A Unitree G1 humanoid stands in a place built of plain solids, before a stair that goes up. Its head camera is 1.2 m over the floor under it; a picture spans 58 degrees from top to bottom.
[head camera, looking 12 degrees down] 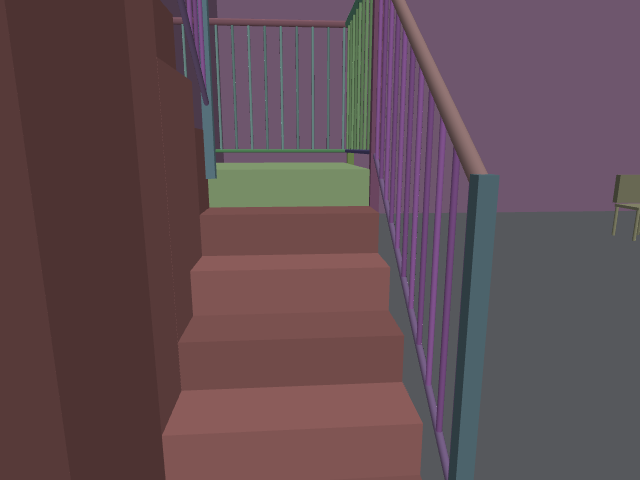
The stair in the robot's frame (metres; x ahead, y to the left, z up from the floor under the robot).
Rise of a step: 0.18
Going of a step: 0.24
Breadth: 0.79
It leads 4 degrees to the left of straight ahead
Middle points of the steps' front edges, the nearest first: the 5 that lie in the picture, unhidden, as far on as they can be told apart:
1.16 0.07 0.37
1.40 0.09 0.55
1.65 0.11 0.73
1.89 0.13 0.92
2.13 0.15 1.10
